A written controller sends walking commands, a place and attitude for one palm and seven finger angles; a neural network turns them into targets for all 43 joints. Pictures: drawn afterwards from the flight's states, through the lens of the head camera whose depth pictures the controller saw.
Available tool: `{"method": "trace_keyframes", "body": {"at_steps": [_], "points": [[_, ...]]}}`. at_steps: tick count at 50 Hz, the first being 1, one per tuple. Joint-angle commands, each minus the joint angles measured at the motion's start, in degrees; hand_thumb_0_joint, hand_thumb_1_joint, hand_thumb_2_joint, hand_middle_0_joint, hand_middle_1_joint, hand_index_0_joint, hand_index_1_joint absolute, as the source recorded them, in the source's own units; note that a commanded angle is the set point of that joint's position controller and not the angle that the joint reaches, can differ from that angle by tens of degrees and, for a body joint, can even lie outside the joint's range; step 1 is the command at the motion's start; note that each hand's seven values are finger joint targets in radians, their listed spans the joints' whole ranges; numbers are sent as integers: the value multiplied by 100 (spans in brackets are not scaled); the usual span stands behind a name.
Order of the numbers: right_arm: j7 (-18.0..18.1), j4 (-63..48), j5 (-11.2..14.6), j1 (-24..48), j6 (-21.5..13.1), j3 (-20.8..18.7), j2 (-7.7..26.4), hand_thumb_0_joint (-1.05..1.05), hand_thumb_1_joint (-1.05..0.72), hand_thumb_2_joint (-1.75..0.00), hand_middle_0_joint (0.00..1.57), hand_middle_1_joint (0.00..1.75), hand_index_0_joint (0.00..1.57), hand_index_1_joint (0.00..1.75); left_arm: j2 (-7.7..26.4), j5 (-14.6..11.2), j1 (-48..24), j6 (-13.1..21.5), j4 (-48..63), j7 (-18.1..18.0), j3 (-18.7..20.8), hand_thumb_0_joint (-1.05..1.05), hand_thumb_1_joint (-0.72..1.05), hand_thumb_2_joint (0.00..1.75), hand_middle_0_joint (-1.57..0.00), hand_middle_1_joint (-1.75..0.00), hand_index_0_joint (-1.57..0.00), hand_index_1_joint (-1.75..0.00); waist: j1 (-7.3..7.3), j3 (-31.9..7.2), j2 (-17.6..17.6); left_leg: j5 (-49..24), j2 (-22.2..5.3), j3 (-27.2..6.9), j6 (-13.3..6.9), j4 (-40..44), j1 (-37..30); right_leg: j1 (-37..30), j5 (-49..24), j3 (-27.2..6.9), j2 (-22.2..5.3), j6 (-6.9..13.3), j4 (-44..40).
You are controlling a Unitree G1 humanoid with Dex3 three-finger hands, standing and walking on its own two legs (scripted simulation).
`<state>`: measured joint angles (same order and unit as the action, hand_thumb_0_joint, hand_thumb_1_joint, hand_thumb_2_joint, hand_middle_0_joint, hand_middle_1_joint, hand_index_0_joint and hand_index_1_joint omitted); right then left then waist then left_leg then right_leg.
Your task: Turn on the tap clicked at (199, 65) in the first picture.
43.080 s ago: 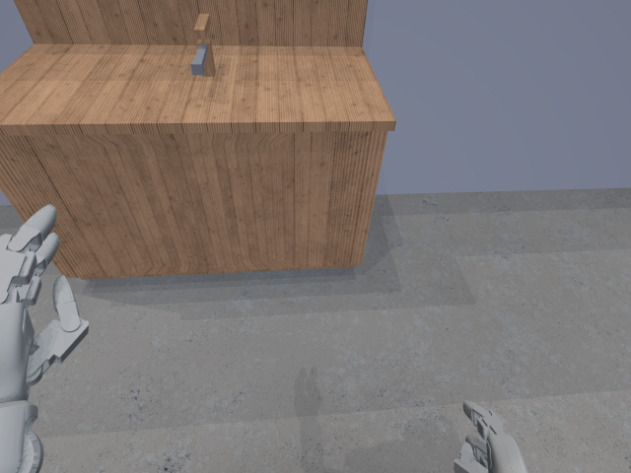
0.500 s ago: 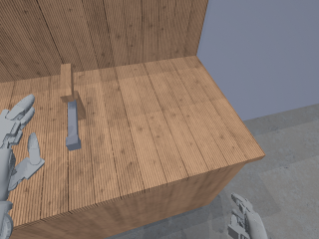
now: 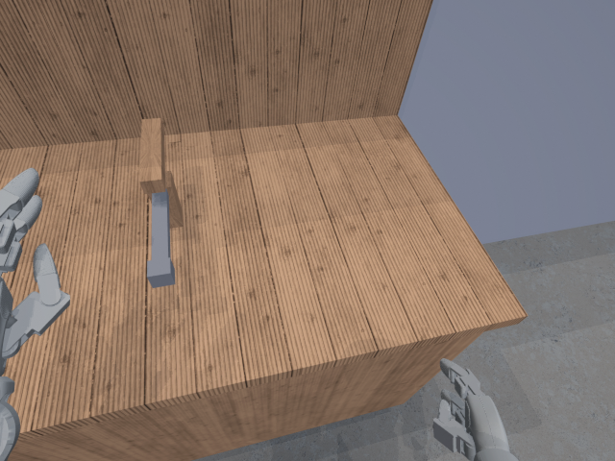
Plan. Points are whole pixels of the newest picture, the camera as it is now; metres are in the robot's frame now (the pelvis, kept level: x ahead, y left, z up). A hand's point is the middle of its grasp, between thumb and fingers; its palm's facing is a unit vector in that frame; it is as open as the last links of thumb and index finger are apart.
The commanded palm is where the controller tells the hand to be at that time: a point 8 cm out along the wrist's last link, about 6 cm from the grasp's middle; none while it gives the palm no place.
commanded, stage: look again from close up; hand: left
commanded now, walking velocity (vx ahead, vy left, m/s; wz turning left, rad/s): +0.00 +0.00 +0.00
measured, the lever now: (161, 272) +0.32 +0.23 +0.05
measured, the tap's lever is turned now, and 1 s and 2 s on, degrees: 0 0 0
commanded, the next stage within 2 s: shuffle to correct the standing spot in 0.32 s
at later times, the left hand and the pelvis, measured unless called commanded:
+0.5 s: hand (79, 312) +0.21 +0.23 +0.16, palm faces +0.36 -0.85 -0.39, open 7.4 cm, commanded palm +0.15 +0.27 +0.17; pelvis -0.01 -0.01 +0.00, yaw +0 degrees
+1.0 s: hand (154, 312) +0.21 +0.17 +0.16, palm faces +0.31 -0.86 -0.41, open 7.4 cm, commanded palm +0.15 +0.21 +0.17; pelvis -0.01 -0.07 +0.00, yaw -1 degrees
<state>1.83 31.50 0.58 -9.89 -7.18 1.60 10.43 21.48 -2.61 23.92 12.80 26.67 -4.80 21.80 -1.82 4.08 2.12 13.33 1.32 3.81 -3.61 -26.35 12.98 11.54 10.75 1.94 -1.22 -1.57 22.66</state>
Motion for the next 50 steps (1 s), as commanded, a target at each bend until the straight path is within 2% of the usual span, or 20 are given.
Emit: {"method": "trace_keyframes", "body": {"at_steps": [1, 2, 6, 7, 9, 11, 12, 19, 21, 22, 26, 27, 31, 32, 34, 36, 37, 41, 44, 50], "points": [[71, -834, 51, 414, -335, -299, 807, 0, -90, -90, 20, 30, 20, 30, 886, 1, -527, 358, 1496, -149, 423, 0, 90, 90, -20, -30, -20, -30, 52, -1050, -718, -776, -682, -647, 373, 655, -195, -496, -901, -290, -246, 251, -88], [70, -785, 4, 325, -312, -292, 831, 0, -90, -90, 20, 30, 20, 30, 704, -5, -494, 376, 1331, -122, 255, 0, 90, 90, -20, -30, -20, -30, 60, -1021, -720, -583, -671, -691, 335, 726, -99, -486, -765, -245, -205, 251, -134], [84, -803, 42, 379, -327, -322, 832, 0, -90, -90, 20, 30, 20, 30, 1035, 39, -516, 376, 1437, -200, 588, 0, 90, 90, -20, -30, -20, -30, 39, -994, -711, -552, -679, -756, 389, 764, -35, -576, -741, -257, -210, 263, -74], [82, -763, 3, 308, -295, -297, 827, 0, -90, -90, 20, 30, 20, 30, 801, 0, -433, 390, 1197, -156, 400, 0, 90, 90, -20, -30, -20, -30, 46, -975, -602, -453, -662, -749, 349, 795, 22, -547, -653, -206, -195, 248, -145], [85, -798, 21, 258, -313, -355, 842, 0, -90, -90, 20, 30, 20, 30, 904, 11, -422, 405, 1298, -153, 485, 0, 90, 90, -20, -30, -20, -30, 62, -953, -704, -445, -694, -786, 364, 789, -3, -555, -673, -275, -226, 273, -125], [85, -798, 50, 352, -308, -326, 826, 0, -90, -90, 20, 30, 20, 30, 948, 16, -322, 379, 1212, -174, 564, 0, 90, 90, -20, -30, -20, -30, 47, -879, -573, -364, -686, -772, 385, 827, 41, -513, -583, -238, -202, 256, -135], [76, -764, 12, 297, -276, -306, 839, 0, -90, -90, 20, 30, 20, 30, 759, -11, -275, 384, 1014, -129, 389, 0, 90, 90, -20, -30, -20, -30, 58, -848, -504, -187, -671, -762, 326, 859, 125, -487, -478, -229, -187, 242, -222], [89, -779, 37, 274, -334, -358, 859, 0, -90, -90, 20, 30, 20, 30, 834, 20, -325, 394, 1136, -127, 403, 0, 90, 90, -20, -30, -20, -30, 76, -812, -594, 182, -666, -782, 261, 877, 194, -461, -305, -357, -208, 254, -267], [92, -767, 59, 383, -343, -344, 857, 0, -90, -90, 20, 30, 20, 30, 984, 51, -432, 396, 1317, -171, 533, 0, 90, 90, -20, -30, -20, -30, 66, -863, -601, 131, -647, -756, 267, 851, 155, -478, -341, -349, -191, 255, -241], [90, -719, 18, 296, -331, -317, 851, 0, -90, -90, 20, 30, 20, 30, 792, 4, -390, 408, 1134, -133, 372, 0, 90, 90, -20, -30, -20, -30, 74, -854, -515, 135, -646, -801, 272, 922, 152, -420, -270, -293, -135, 241, -282], [93, -777, 62, 375, -345, -355, 814, 0, -90, -90, 20, 30, 20, 30, 1061, -3, -510, 377, 1375, -170, 623, 0, 90, 90, -20, -30, -20, -30, 65, -915, -675, -323, -805, -837, 390, 952, -71, -396, -464, -248, -61, 214, -88], [88, -744, 24, 297, -315, -347, 818, 0, -90, -90, 20, 30, 20, 30, 866, -54, -448, 365, 1180, -125, 474, 0, 90, 90, -20, -30, -20, -30, 67, -905, -583, -342, -822, -860, 365, 1000, 19, -423, -445, -184, -30, 187, -107], [39, -814, 77, 349, -309, -396, 790, 0, -90, -90, 20, 30, 20, 30, 931, -58, -419, 311, 1319, -130, 548, 0, 90, 90, -20, -30, -20, -30, 71, -924, -737, -583, -951, -780, 395, 889, -108, -346, -523, -200, -46, 206, 9], [27, -789, 40, 284, -281, -385, 806, 0, -90, -90, 20, 30, 20, 30, 749, -97, -357, 292, 1139, -84, 375, 0, 90, 90, -20, -30, -20, -30, 80, -902, -730, -498, -964, -788, 343, 923, 3, -349, -480, -180, -26, 187, -25], [16, -846, 48, 251, -283, -438, 808, 0, -90, -90, 20, 30, 20, 30, 863, -105, -328, 268, 1195, -85, 475, 0, 90, 90, -20, -30, -20, -30, 74, -917, -650, -441, -1037, -793, 310, 805, 11, -361, -538, -274, -101, 205, -30], [1, -877, 68, 361, -269, -423, 798, 0, -90, -90, 20, 30, 20, 30, 958, -104, -263, 227, 1326, -93, 566, 0, 90, 90, -20, -30, -20, -30, 72, -904, -613, -525, -998, -693, 306, 692, -51, -248, -653, -279, -83, 210, -78], [-3, -836, 30, 292, -238, -413, 806, 0, -90, -90, 20, 30, 20, 30, 802, -149, -236, 218, 1194, -54, 427, 0, 90, 90, -20, -30, -20, -30, 86, -950, -533, -460, -967, -690, 280, 668, 41, -297, -633, -264, -77, 196, -152], [23, -919, 65, 365, -245, -449, 791, 0, -90, -90, 20, 30, 20, 30, 1060, -178, -236, 168, 1585, -74, 641, 0, 90, 90, -20, -30, -20, -30, 92, -1015, -566, -600, -922, -623, 289, 404, -116, -153, -860, -436, -132, 265, -176], [57, -946, 32, 285, -244, -504, 819, 0, -90, -90, 20, 30, 20, 30, 1077, -247, -172, 162, 1684, -47, 663, 0, 90, 90, -20, -30, -20, -30, 91, -1150, -672, -645, -919, -603, 266, 245, -144, -155, -981, -543, -197, 292, -183], [103, -929, 44, 246, -210, -532, 835, 0, -90, -90, 20, 30, 20, 30, 1118, -325, 129, 71, 1624, -49, 742, 0, 90, 90, -20, -30, -20, -30, 107, -1217, -467, -515, -855, -510, 275, 7, -95, -60, -988, -617, -297, 302, -241]]}}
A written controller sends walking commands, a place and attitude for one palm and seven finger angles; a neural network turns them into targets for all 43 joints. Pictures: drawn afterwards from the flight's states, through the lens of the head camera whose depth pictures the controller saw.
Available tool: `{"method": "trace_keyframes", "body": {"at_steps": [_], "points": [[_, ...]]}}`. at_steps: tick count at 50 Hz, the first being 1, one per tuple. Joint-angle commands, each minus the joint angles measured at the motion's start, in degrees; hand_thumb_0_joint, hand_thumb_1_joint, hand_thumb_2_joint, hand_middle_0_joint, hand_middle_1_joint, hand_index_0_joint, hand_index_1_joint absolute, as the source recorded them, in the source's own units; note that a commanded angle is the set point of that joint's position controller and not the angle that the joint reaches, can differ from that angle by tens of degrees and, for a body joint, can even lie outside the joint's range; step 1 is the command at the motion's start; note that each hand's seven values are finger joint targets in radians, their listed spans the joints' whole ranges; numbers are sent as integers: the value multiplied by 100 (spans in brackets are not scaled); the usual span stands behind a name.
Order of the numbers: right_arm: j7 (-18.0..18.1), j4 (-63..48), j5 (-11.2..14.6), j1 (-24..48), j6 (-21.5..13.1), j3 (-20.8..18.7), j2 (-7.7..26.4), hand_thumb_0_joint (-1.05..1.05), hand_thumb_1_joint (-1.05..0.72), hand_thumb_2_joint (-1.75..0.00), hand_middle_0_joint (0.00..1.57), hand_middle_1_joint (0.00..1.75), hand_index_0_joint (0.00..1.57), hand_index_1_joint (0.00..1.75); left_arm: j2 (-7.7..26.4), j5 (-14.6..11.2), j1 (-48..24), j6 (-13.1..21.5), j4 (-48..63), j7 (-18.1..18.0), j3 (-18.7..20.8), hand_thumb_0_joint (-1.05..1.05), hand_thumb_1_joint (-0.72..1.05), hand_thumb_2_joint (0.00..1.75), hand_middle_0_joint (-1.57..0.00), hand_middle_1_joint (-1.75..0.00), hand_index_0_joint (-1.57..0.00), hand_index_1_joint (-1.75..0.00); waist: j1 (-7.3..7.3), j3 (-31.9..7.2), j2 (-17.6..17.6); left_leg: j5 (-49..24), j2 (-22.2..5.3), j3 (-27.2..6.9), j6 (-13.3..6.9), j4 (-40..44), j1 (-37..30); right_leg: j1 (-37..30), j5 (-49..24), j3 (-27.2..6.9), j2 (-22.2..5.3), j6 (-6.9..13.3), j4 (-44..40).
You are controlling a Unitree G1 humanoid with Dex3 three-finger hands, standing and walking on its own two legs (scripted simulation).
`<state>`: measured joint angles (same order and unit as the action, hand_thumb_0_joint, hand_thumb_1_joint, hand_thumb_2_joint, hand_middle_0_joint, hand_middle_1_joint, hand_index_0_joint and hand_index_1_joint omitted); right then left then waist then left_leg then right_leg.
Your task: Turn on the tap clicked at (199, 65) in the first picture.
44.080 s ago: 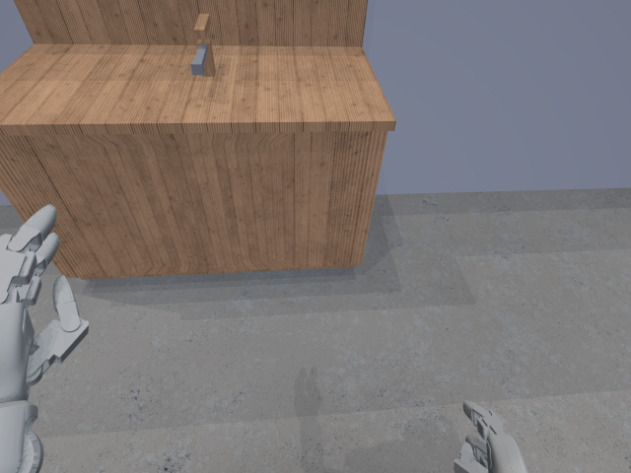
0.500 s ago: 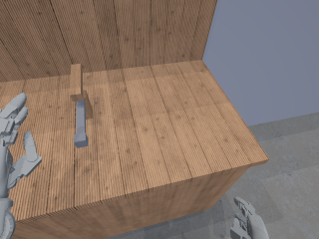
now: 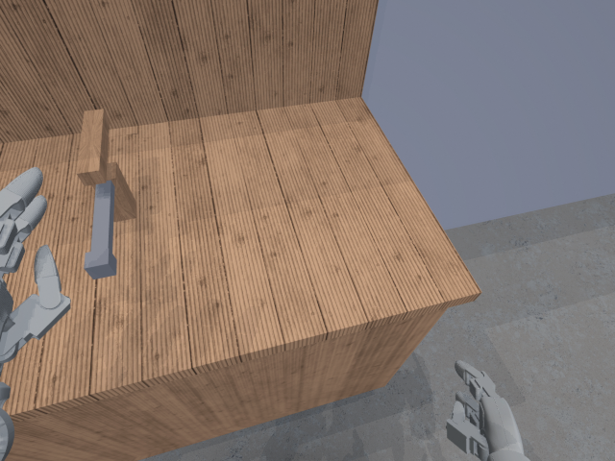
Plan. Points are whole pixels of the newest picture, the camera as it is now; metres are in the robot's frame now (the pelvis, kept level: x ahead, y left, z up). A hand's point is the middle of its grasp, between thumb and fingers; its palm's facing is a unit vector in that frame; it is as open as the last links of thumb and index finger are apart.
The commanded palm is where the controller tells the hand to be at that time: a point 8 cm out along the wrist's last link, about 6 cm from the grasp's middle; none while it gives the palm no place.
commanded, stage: shuffle to correct the standing spot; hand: left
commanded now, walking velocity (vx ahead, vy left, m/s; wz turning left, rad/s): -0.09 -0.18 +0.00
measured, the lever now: (101, 264) +0.32 +0.30 +0.05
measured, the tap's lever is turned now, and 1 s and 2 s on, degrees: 0 0 0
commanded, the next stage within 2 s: come to a stop and stand still in 0.04 s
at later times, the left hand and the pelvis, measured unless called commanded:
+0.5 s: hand out of the picture +0.24 +0.30 +0.19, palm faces +0.48 -0.77 -0.42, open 7.4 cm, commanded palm +0.16 +0.29 +0.18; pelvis +0.00 +0.01 +0.00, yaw +0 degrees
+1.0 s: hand out of the picture +0.24 +0.33 +0.17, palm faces +0.38 -0.85 -0.37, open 7.4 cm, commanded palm +0.18 +0.37 +0.18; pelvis +0.01 +0.09 +0.00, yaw -1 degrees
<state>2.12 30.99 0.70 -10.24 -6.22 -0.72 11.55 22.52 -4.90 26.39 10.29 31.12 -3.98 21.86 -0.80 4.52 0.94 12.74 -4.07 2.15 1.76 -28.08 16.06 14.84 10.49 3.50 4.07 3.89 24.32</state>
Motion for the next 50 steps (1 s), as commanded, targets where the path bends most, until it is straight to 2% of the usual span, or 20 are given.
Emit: {"method": "trace_keyframes", "body": {"at_steps": [1, 8, 11, 15, 18, 19, 20, 21, 22, 24, 26, 30, 31, 33, 36, 38, 41, 43, 47, 50], "points": [[76, -865, 62, 375, -296, -279, 701, 0, -90, -90, 20, 30, 20, 30, 1062, -102, -28, 291, 1213, -160, 804, 0, 90, 90, -20, -30, -20, -30, 12, -1261, -400, -446, -300, -318, -263, 180, -443, -335, -916, -770, -831, -239, -431], [118, -869, 51, 258, -248, -312, 730, 0, -90, -90, 20, 30, 20, 30, 1052, -122, 97, 330, 1123, -162, 797, 0, 90, 90, -20, -30, -20, -30, 9, -1152, -7, -273, -121, -133, -267, -197, -335, -16, -937, -989, -1063, -442, -692], [106, -801, 159, 385, -222, -212, 658, 0, -90, -90, 20, 30, 20, 30, 1033, -92, 205, 288, 1011, -319, 788, 0, 90, 90, -20, -30, -20, -30, -12, -1231, -40, 78, 69, -162, -291, -408, -410, -9, -213, -1436, -1329, -477, -1051], [137, -728, 136, 344, -197, -150, 697, 0, -90, -90, 20, 30, 20, 30, 978, -48, 53, 263, 951, -412, 644, 0, 90, 90, -20, -30, -20, -30, -10, -1122, 226, 221, 121, -281, -332, -364, -378, -4, 655, -1551, -1410, -545, -1311], [160, -666, 99, 451, -195, -111, 740, 0, -90, -90, 20, 30, 20, 30, 942, 1, -158, 225, 902, -431, 524, 0, 90, 90, -20, -30, -20, -30, -13, -1048, 165, -57, 1, -447, -394, 110, -587, -36, 544, -1222, -1160, -529, -1148], [185, -81, -77, -701, -566, -331, 743, 0, -90, -90, 20, 30, 20, 30, 5473, 784, -5770, 836, 1904, -319, 3670, 0, 90, 90, -20, -30, -20, -30, -135, -181, 1005, -100, 343, 306, -115, -310, -188, 590, -178, -1210, -885, -1518, -1996], [181, -188, -35, -119, -520, -127, 348, 0, -90, -90, 20, 30, 20, 30, 2157, 327, -2879, 648, -959, -37, 1575, 0, 90, 90, -20, -30, -20, -30, -68, -1291, 475, -461, 600, 23, -357, -140, -149, -404, -466, -1013, -1101, -776, -993], [53, -614, 142, 353, -448, -222, 579, 0, -90, -90, 20, 30, 20, 30, 1519, 52, -1619, 556, -258, -219, 1264, 0, 90, 90, -20, -30, -20, -30, -277, -1147, -583, -561, 324, -120, -295, 14, -422, -497, -902, -1356, -1156, -457, -643], [42, -470, 102, 4, -510, -255, 694, 0, -90, -90, 20, 30, 20, 30, 984, 158, -1604, 520, -865, -130, 644, 0, 90, 90, -20, -30, -20, -30, -176, -1153, -609, -443, 233, 37, -221, -57, -468, -416, -947, -1355, -1195, -276, -508], [-80, -535, 90, -29, -585, -211, 768, 0, -90, -90, 20, 30, 20, 30, 746, 48, -924, 653, -282, -39, 305, 0, 90, 90, -20, -30, -20, -30, -249, -1134, -809, -270, 168, -50, -298, 271, -495, -455, -569, -1227, -1091, -549, -532], [-206, -554, 152, 311, -614, -131, 655, 0, -90, -90, 20, 30, 20, 30, 317, 38, -315, 652, -1, -64, -89, 0, 90, 90, -20, -30, -20, -30, -243, -1063, -676, -263, 15, -158, -374, 479, -555, -435, -287, -989, -932, -539, -372], [-142, -692, 73, 343, -602, -136, 722, 0, -90, -90, 20, 30, 20, 30, 994, 183, -506, 657, 363, -148, 526, 0, 90, 90, -20, -30, -20, -30, -202, -711, 622, 273, -36, -473, -334, 802, -119, -389, 526, -772, -726, -356, -558], [-110, -679, 79, 500, -570, -100, 730, 0, -90, -90, 20, 30, 20, 30, 1377, 205, -613, 671, 608, -210, 939, 0, 90, 90, -20, -30, -20, -30, -189, -742, 362, 249, -54, -508, -317, 934, -224, -345, 505, -671, -656, -342, -466], [-51, -809, 48, 430, -574, -89, 682, 0, -90, -90, 20, 30, 20, 30, 1246, 173, -819, 763, 791, -184, 940, 0, 90, 90, -20, -30, -20, -30, -140, -819, 37, 180, -158, -719, -369, 1100, -142, -575, 183, -547, -614, -327, -184], [-19, -789, 18, 512, -632, -43, 627, 0, -90, -90, 20, 30, 20, 30, 1408, 226, -1238, 865, 1329, -210, 1071, 0, 90, 90, -20, -30, -20, -30, -149, -1038, -1170, -209, -321, -822, -338, 1216, -288, -712, -181, -359, -585, -319, 310], [-45, -788, -42, 297, -684, -65, 614, 0, -90, -90, 20, 30, 20, 30, 1201, 237, -1230, 908, 1391, -181, 829, 0, 90, 90, -20, -30, -20, -30, -122, -1154, -1376, -1034, -414, -851, -258, 1045, -563, -630, -203, -240, -634, -282, 367], [-156, -679, -35, 226, -768, -93, 588, 0, -90, -90, 20, 30, 20, 30, 814, 282, -907, 850, 1325, -180, 544, 0, 90, 90, -20, -30, -20, -30, -102, -1462, -1248, -3032, -450, -680, -40, 645, -1492, -221, 3, -150, -592, -263, 489], [-220, -653, -80, -22, -684, -161, 677, 0, -90, -90, 20, 30, 20, 30, 724, 308, -694, 786, 1243, -159, 400, 0, 90, 90, -20, -30, -20, -30, -55, -1452, -1045, -3683, -618, -789, -9, 563, -1587, -104, 289, -124, -615, -277, 565], [-267, -611, -73, 8, -470, -124, 735, 0, -90, -90, 20, 30, 20, 30, 445, 320, -595, 603, 669, -153, 199, 0, 90, 90, -20, -30, -20, -30, 10, -1048, -871, -3606, -568, -764, 182, 611, -1228, -4, 349, -38, -590, -278, 484], [-198, -726, -29, 156, -337, -145, 724, 0, -90, -90, 20, 30, 20, 30, 695, 305, -787, 550, 639, -195, 440, 0, 90, 90, -20, -30, -20, -30, -23, -973, -611, -2971, -535, -735, 290, 611, -861, -389, -109, -75, -699, -234, 133]]}}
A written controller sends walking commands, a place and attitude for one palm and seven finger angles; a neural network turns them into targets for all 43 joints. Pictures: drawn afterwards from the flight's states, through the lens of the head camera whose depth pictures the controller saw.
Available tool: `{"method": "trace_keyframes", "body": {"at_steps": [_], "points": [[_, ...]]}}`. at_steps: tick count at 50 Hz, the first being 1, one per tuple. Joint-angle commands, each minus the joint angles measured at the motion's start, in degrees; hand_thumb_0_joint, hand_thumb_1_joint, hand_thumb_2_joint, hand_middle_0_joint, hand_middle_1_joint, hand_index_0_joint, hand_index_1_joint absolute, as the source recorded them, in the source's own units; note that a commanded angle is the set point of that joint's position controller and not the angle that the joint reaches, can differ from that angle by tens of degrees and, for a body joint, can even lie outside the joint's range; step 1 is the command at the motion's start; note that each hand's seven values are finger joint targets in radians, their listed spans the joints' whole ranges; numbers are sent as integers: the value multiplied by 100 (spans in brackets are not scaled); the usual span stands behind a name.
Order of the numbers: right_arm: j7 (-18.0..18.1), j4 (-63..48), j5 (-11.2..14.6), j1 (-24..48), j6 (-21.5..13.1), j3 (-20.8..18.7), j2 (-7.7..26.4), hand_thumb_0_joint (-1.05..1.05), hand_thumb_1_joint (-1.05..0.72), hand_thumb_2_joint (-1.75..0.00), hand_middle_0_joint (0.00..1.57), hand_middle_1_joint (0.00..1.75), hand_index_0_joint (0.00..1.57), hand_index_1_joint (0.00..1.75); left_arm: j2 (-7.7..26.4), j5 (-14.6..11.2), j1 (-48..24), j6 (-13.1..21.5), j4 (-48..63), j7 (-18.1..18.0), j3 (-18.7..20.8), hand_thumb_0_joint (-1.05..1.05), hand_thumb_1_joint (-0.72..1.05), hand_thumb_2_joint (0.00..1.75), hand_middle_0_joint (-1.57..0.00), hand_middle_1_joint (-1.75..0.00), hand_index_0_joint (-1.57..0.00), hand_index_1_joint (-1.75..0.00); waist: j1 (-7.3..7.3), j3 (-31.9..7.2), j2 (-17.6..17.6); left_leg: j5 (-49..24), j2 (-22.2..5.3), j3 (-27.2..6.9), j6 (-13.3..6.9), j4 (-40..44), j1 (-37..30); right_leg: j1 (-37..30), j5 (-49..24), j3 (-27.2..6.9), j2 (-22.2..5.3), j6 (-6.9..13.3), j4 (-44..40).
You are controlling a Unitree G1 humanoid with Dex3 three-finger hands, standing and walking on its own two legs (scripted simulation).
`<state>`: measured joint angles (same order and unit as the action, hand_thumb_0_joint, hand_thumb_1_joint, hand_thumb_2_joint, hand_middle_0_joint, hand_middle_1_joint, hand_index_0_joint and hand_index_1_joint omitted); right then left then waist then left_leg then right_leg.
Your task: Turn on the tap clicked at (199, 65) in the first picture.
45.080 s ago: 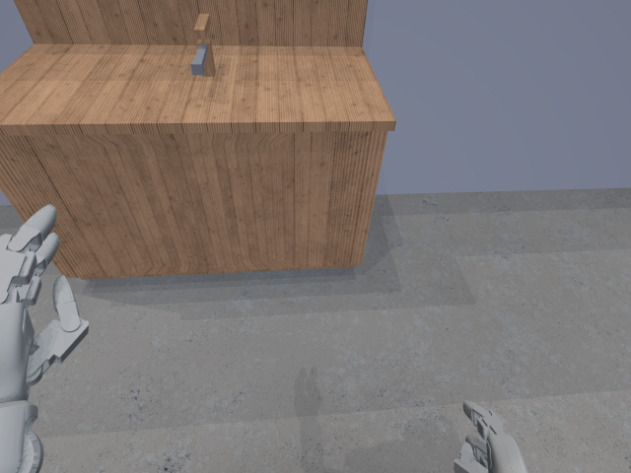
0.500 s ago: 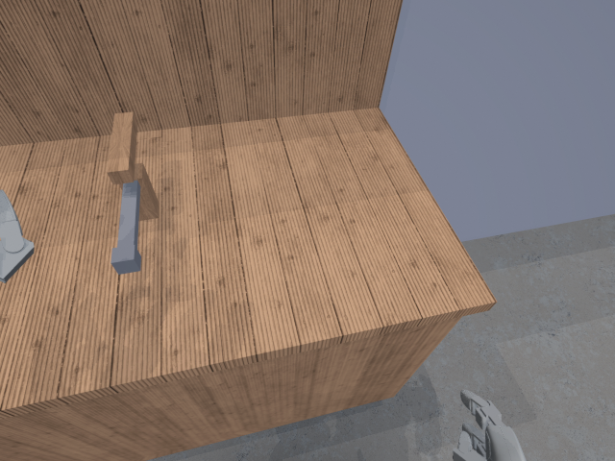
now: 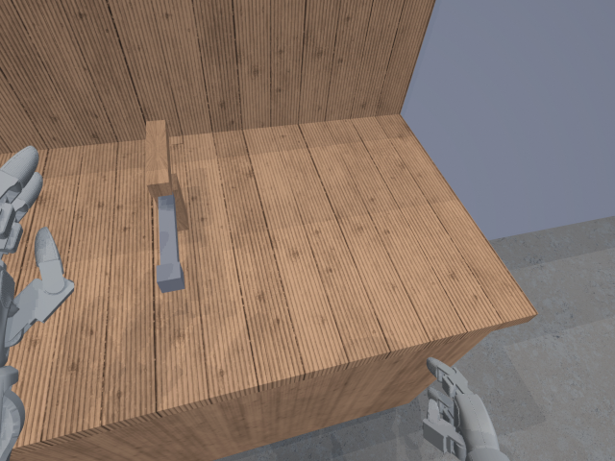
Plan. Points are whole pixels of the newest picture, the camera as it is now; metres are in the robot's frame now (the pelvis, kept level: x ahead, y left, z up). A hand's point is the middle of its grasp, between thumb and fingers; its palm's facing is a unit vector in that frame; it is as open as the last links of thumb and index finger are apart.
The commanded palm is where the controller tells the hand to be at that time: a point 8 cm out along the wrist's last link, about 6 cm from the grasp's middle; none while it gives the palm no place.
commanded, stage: come to a stop and stand still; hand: left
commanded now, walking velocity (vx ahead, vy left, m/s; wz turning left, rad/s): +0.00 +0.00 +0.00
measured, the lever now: (170, 277) +0.31 +0.21 +0.05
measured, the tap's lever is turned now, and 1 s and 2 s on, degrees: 0 0 0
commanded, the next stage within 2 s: look again from close up in 0.10 s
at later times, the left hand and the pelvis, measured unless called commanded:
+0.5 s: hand (103, 316) +0.20 +0.21 +0.16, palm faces +0.40 -0.84 -0.37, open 7.4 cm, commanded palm +0.14 +0.25 +0.18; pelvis -0.01 -0.04 +0.01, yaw +1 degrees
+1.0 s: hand (60, 260) +0.23 +0.26 +0.19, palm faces +0.50 -0.77 -0.40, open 7.4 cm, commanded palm +0.15 +0.24 +0.18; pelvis -0.01 -0.04 +0.00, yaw +0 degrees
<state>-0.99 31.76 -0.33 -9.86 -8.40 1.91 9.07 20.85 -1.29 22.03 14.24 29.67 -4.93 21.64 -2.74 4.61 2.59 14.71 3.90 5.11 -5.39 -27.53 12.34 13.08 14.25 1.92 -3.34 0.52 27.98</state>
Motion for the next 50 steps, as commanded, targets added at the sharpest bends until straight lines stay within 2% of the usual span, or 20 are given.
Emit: {"method": "trace_keyframes", "body": {"at_steps": [1, 2, 5, 6, 7, 9, 16, 18, 21, 22, 26, 27, 31, 32, 43, 44, 45, 46, 48, 50], "points": [[139, -833, 112, 280, -91, -359, 960, 0, -90, -90, 20, 30, 20, 30, 1019, -44, -458, 142, 912, -145, 632, 0, 90, 90, -20, -30, -20, -30, 161, -942, -681, -3045, -1253, -986, 1041, 590, -508, -204, -679, 110, 93, 90, -296], [160, -828, 74, 218, -35, -333, 957, 0, -90, -90, 20, 30, 20, 30, 833, -102, -400, 148, 719, -114, 450, 0, 90, 90, -20, -30, -20, -30, 191, -956, -542, -2551, -1199, -1042, 1010, 655, -307, -337, -655, 100, 86, 85, -359], [217, -955, 107, 259, -19, -393, 947, 0, -90, -90, 20, 30, 20, 30, 1003, -141, -273, 186, 1128, -156, 606, 0, 90, 90, -20, -30, -20, -30, 158, -1125, -649, -1924, -1083, -973, 967, 673, -160, -706, -1043, -31, -31, 143, -434], [229, -973, 126, 401, -22, -352, 929, 0, -90, -90, 20, 30, 20, 30, 1137, -120, -278, 192, 1297, -195, 737, 0, 90, 90, -20, -30, -20, -30, 154, -1131, -794, -1668, -1039, -937, 970, 772, -159, -679, -957, -12, 3, 122, -399], [239, -945, 76, 342, 7, -323, 924, 0, -90, -90, 20, 30, 20, 30, 895, -156, -148, 215, 1124, -165, 521, 0, 90, 90, -20, -30, -20, -30, 153, -1119, -823, -1266, -1016, -943, 864, 844, -19, -720, -861, -1, 8, 97, -478], [255, -974, 98, 274, -44, -389, 952, 0, -90, -90, 20, 30, 20, 30, 971, -149, -107, 247, 1368, -189, 570, 0, 90, 90, -20, -30, -20, -30, 168, -1187, -1002, -1132, -1005, -964, 804, 815, 8, -843, -1007, -87, -37, 120, -457], [333, -847, 143, 343, -77, -388, 977, 0, -90, -90, 20, 30, 20, 30, 990, -111, -51, 213, 943, -258, 603, 0, 90, 90, -20, -30, -20, -30, 184, -1015, -672, -340, -895, -916, 582, 800, 148, -644, -788, -296, -96, 105, -723], [344, -844, 124, 265, -69, -406, 1001, 0, -90, -90, 20, 30, 20, 30, 848, -140, -130, 211, 706, -209, 407, 0, 90, 90, -20, -30, -20, -30, 201, -842, -505, -52, -868, -984, 487, 826, 222, -483, -496, -362, -104, 108, -900], [378, -795, 153, 389, -75, -400, 1010, 0, -90, -90, 20, 30, 20, 30, 962, -100, -232, 179, 699, -246, 502, 0, 90, 90, -20, -30, -20, -30, 188, -811, -407, -4, -850, -921, 442, 773, 147, -347, -361, -462, -134, 107, -1002], [375, -762, 106, 307, -63, -371, 1018, 0, -90, -90, 20, 30, 20, 30, 712, -139, -202, 188, 508, -203, 255, 0, 90, 90, -20, -30, -20, -30, 201, -784, -338, 55, -816, -929, 400, 761, 198, -307, -211, -423, -133, 103, -1082], [376, -795, 147, 442, -114, -389, 1011, 0, -90, -90, 20, 30, 20, 30, 1063, -98, -317, 153, 898, -259, 502, 0, 90, 90, -20, -30, -20, -30, 172, -815, -471, -4, -802, -902, 396, 713, 114, -296, -223, -551, -167, 120, -1103], [375, -767, 93, 372, -98, -359, 1000, 0, -90, -90, 20, 30, 20, 30, 847, -140, -206, 167, 746, -227, 324, 0, 90, 90, -20, -30, -20, -30, 175, -888, -369, -17, -780, -892, 359, 695, 134, -350, -186, -515, -161, 113, -1149], [371, -801, 136, 411, -123, -383, 1006, 0, -90, -90, 20, 30, 20, 30, 1106, -160, -66, 124, 1007, -265, 596, 0, 90, 90, -20, -30, -20, -30, 172, -1024, -490, -380, -769, -883, 410, 597, 34, -446, -569, -564, -192, 142, -1054], [364, -767, 93, 341, -107, -374, 1016, 0, -90, -90, 20, 30, 20, 30, 925, -196, 54, 139, 854, -228, 458, 0, 90, 90, -20, -30, -20, -30, 172, -1060, -431, -463, -767, -875, 380, 588, 37, -474, -648, -519, -174, 132, -1058], [398, -803, 139, 323, -71, -402, 1026, 0, -90, -90, 20, 30, 20, 30, 908, -238, 54, 11, 867, -199, 378, 0, 90, 90, -20, -30, -20, -30, 191, -1089, -398, -943, -832, -922, 406, 630, -93, -549, -1201, -466, -149, 93, -909], [349, -647, -148, -449, -331, -451, 1164, 0, -90, -90, 20, 30, 20, 30, 5442, 691, -5755, 580, 2142, -194, 3644, 0, 90, 90, -20, -30, -20, -30, 84, -172, 295, -678, -916, -467, 380, -76, 758, 337, -1010, -598, -237, -353, -1313], [363, -318, 27, 41, -258, -201, 503, 0, -90, -90, 20, 30, 20, 30, 1908, 104, -2434, 306, -1287, 40, 1364, 0, 90, 90, -20, -30, -20, -30, 164, -1293, 202, -758, -508, -635, 360, 42, -89, 139, -653, -637, -471, 218, -967], [317, -713, 173, 262, -207, -476, 869, 0, -90, -90, 20, 30, 20, 30, 1260, -178, -1394, 197, -417, -31, 952, 0, 90, 90, -20, -30, -20, -30, 4, -1240, -764, -838, -651, -605, 464, 384, -441, -118, -763, -717, -245, 329, -731], [251, -717, 167, -2, -371, -460, 988, 0, -90, -90, 20, 30, 20, 30, 1012, -186, -1375, 317, -130, 67, 364, 0, 90, 90, -20, -30, -20, -30, 53, -1292, -1142, -635, -722, -625, 433, 431, -150, -403, -846, -784, -280, 175, -632], [119, -723, 182, 149, -411, -435, 980, 0, -90, -90, 20, 30, 20, 30, 714, -189, -599, 360, 359, 53, 61, 0, 90, 90, -20, -30, -20, -30, -11, -1203, -925, -637, -815, -718, 369, 587, -36, -561, -824, -687, -224, 18, -571]]}}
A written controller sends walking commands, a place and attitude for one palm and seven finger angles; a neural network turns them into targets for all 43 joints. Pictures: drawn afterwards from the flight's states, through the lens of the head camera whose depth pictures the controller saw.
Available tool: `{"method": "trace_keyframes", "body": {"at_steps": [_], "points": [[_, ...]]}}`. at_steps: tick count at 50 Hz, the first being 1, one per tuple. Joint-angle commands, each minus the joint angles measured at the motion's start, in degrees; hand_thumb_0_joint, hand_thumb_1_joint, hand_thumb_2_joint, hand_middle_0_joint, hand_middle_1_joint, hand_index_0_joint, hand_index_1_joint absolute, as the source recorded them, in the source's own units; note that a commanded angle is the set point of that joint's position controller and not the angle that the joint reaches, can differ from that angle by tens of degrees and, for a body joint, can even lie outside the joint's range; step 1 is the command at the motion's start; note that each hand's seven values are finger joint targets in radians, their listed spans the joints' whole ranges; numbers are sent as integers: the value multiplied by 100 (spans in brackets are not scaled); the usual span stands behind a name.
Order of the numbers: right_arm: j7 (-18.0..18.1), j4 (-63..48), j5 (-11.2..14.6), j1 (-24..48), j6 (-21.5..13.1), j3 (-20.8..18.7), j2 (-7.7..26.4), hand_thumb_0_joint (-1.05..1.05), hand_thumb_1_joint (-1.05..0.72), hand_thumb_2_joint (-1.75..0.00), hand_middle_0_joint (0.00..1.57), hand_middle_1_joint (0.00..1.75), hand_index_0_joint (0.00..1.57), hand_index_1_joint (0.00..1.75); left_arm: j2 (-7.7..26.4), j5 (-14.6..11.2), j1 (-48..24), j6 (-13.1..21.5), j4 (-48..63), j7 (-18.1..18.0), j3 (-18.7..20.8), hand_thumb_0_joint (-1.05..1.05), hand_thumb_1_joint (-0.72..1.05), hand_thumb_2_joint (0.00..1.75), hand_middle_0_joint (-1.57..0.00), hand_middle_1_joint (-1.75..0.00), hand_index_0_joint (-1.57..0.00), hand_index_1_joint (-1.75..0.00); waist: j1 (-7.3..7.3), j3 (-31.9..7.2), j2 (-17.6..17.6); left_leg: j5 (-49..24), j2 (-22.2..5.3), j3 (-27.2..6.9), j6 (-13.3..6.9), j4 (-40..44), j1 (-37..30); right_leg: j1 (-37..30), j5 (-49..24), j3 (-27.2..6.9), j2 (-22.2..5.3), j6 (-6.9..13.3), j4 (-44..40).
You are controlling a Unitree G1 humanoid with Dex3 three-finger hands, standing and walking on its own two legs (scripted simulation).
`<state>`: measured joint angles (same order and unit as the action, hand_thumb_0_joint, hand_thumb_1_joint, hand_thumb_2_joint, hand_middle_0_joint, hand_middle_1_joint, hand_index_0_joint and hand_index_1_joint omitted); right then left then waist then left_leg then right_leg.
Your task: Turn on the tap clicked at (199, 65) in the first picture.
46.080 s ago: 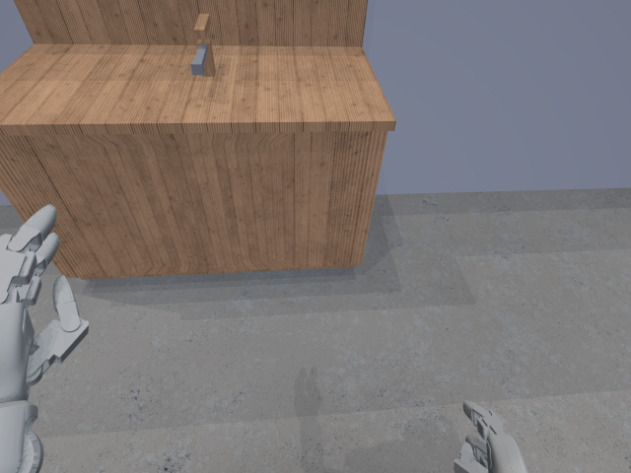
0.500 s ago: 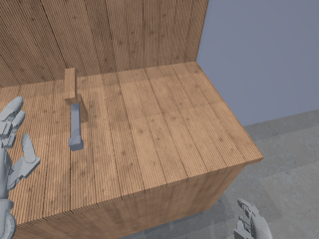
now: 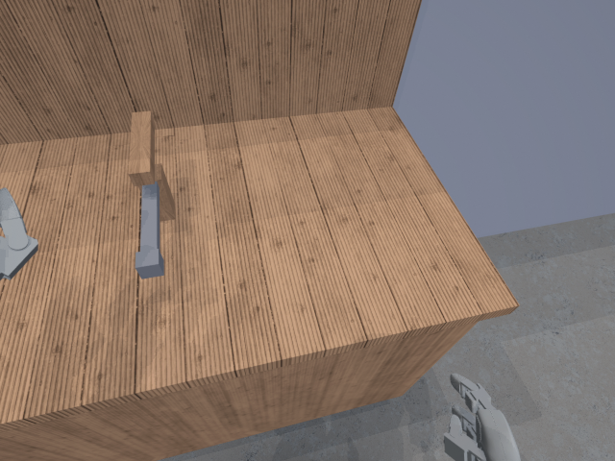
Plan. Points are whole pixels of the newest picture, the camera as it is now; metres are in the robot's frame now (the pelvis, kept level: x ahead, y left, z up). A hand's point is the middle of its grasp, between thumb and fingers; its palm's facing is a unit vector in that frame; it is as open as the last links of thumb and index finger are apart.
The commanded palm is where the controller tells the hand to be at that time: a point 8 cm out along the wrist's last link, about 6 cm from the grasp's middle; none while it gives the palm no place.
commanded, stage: come to a stop and stand still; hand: left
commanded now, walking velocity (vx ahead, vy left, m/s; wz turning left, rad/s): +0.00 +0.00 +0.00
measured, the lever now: (150, 264) +0.32 +0.25 +0.05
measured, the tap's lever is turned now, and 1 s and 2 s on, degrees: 0 0 0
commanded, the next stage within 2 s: look again from close up in 0.56 s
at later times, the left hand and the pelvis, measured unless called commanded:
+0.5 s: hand (55, 273) +0.23 +0.27 +0.17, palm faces +0.37 -0.85 -0.37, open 7.4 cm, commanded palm +0.17 +0.31 +0.18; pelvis +0.01 +0.03 +0.00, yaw +0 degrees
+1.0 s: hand (68, 299) +0.21 +0.26 +0.16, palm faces +0.37 -0.85 -0.37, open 7.4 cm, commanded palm +0.15 +0.29 +0.18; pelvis -0.01 +0.01 +0.00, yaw +0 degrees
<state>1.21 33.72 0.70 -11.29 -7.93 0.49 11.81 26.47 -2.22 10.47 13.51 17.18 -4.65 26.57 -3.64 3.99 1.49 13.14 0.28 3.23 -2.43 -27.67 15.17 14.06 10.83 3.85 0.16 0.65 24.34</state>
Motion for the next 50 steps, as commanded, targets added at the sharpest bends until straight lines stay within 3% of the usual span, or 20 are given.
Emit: {"method": "trace_keyframes", "body": {"at_steps": [1, 5, 6, 7, 10, 11, 14, 17, 18, 22, 26, 27, 31, 32, 36, 37, 41, 42, 46, 50], "points": [[-145, -934, 127, 531, -490, -266, 636, 0, -90, -90, 20, 30, 20, 30, -85, -120, 908, 408, 1748, 7, -587, 0, 90, 90, -20, -30, -20, -30, 77, -1170, -858, -534, -532, -547, 42, 690, -413, -645, -513, -744, -491, 21, -55], [-87, -1021, 25, 442, -448, -264, 730, 0, -90, -90, 20, 30, 20, 30, 600, -41, 1137, 429, 2049, -102, 83, 0, 90, 90, -20, -30, -20, -30, 99, -868, 188, -309, -538, -727, 111, 760, 48, -724, -386, -604, -450, 41, -206], [-47, -987, 54, 594, -408, -253, 730, 0, -90, -90, 20, 30, 20, 30, 974, -37, 1057, 422, 2170, -182, 532, 0, 90, 90, -20, -30, -20, -30, 106, -915, 179, -374, -533, -710, 145, 773, -74, -659, -377, -547, -413, 33, -171], [6, -1013, 17, 498, -364, -239, 697, 0, -90, -90, 20, 30, 20, 30, 772, -85, 1089, 451, 2010, -154, 454, 0, 90, 90, -20, -30, -20, -30, 145, -932, 241, -447, -527, -780, 134, 785, -20, -702, -412, -449, -437, 45, -176], [100, -1064, 31, 440, -362, -240, 643, 0, -90, -90, 20, 30, 20, 30, 889, -146, 885, 521, 2254, -137, 593, 0, 90, 90, -20, -30, -20, -30, 188, -1090, -377, -1153, -572, -779, 190, 682, -291, -761, -824, -500, -468, 66, -18], [111, -1062, 32, 558, -371, -203, 641, 0, -90, -90, 20, 30, 20, 30, 989, -126, 706, 527, 2472, -152, 663, 0, 90, 90, -20, -30, -20, -30, 188, -1143, -799, -1385, -583, -727, 245, 688, -499, -651, -829, -441, -430, 65, 98], [82, -1032, -9, 318, -413, -234, 651, 0, -90, -90, 20, 30, 20, 30, 681, -102, 784, 538, 2562, -99, 303, 0, 90, 90, -20, -30, -20, -30, 199, -1363, -1051, -2278, -657, -683, 303, 468, -795, -728, -1051, -330, -424, 74, 107], [13, -918, -38, 254, -443, -234, 694, 0, -90, -90, 20, 30, 20, 30, 253, -46, 1004, 488, 2499, -85, -122, 0, 90, 90, -20, -30, -20, -30, 217, -1441, -905, -2867, -744, -707, 362, 432, -1119, -509, -740, -184, -341, 57, 123], [-9, -944, -26, 216, -436, -286, 719, 0, -90, -90, 20, 30, 20, 30, 321, -23, 1032, 460, 2619, -92, -111, 0, 90, 90, -20, -30, -20, -30, 234, -1407, -934, -3037, -795, -742, 401, 422, -1129, -516, -718, -196, -335, 63, 159], [-18, -898, -32, 274, -285, -251, 740, 0, -90, -90, 20, 30, 20, 30, 153, 9, 1135, 334, 2102, -118, -185, 0, 90, 90, -20, -30, -20, -30, 242, -1068, -698, -2457, -805, -758, 467, 613, -684, -459, -398, -139, -310, 40, 97], [55, -1006, 38, 473, -174, -245, 711, 0, -90, -90, 20, 30, 20, 30, 560, 5, 920, 304, 2166, -182, 238, 0, 90, 90, -20, -30, -20, -30, 231, -928, -563, -1697, -696, -708, 520, 688, -410, -661, -772, -258, -369, 60, -67], [67, -1010, -10, 411, -119, -203, 694, 0, -90, -90, 20, 30, 20, 30, 284, -50, 994, 306, 1908, -131, -9, 0, 90, 90, -20, -30, -20, -30, 241, -891, -438, -1246, -653, -715, 427, 736, -253, -698, -716, -265, -387, 53, -200], [111, -1089, 35, 545, -166, -214, 683, 0, -90, -90, 20, 30, 20, 30, 490, -33, 840, 331, 2424, -174, 109, 0, 90, 90, -20, -30, -20, -30, 233, -987, -677, -823, -584, -695, 398, 814, -356, -739, -722, -385, -397, 83, -193], [113, -1061, -19, 480, -140, -177, 682, 0, -90, -90, 20, 30, 20, 30, 288, -71, 951, 338, 2210, -143, -84, 0, 90, 90, -20, -30, -20, -30, 228, -1013, -620, -634, -573, -713, 318, 841, -280, -755, -645, -371, -395, 73, -289], [128, -1071, 28, 541, -198, -204, 693, 0, -90, -90, 20, 30, 20, 30, 405, -51, 952, 287, 2322, -197, 3, 0, 90, 90, -20, -30, -20, -30, 238, -1018, -446, -515, -513, -703, 275, 770, -312, -762, -687, -515, -439, 82, -380], [124, -1019, -22, 477, -171, -187, 718, 0, -90, -90, 20, 30, 20, 30, 190, -65, 989, 301, 2107, -162, -214, 0, 90, 90, -20, -30, -20, -30, 246, -974, -453, -319, -505, -725, 221, 807, -278, -667, -513, -497, -430, 81, -470], [156, -1006, 26, 535, -188, -211, 720, 0, -90, -90, 20, 30, 20, 30, 429, -32, 895, 262, 2066, -218, 13, 0, 90, 90, -20, -30, -20, -30, 247, -817, -449, -67, -503, -744, 202, 860, -208, -568, -307, -596, -441, 79, -553], [157, -968, -18, 474, -159, -190, 723, 0, -90, -90, 20, 30, 20, 30, 233, -62, 972, 270, 1806, -179, -154, 0, 90, 90, -20, -30, -20, -30, 245, -811, -310, 42, -499, -731, 147, 865, -162, -548, -192, -561, -435, 64, -643], [168, -1002, 41, 581, -197, -218, 726, 0, -90, -90, 20, 30, 20, 30, 446, -29, 850, 260, 2038, -211, -10, 0, 90, 90, -20, -30, -20, -30, 251, -749, -413, 82, -474, -739, 144, 858, -187, -478, -80, -640, -453, 76, -681], [168, -1013, 19, 460, -210, -245, 735, 0, -90, -90, 20, 30, 20, 30, 396, -74, 1001, 264, 2077, -185, -76, 0, 90, 90, -20, -30, -20, -30, 243, -875, -326, -12, -447, -732, 93, 760, -177, -609, -193, -704, -484, 82, -724]]}}
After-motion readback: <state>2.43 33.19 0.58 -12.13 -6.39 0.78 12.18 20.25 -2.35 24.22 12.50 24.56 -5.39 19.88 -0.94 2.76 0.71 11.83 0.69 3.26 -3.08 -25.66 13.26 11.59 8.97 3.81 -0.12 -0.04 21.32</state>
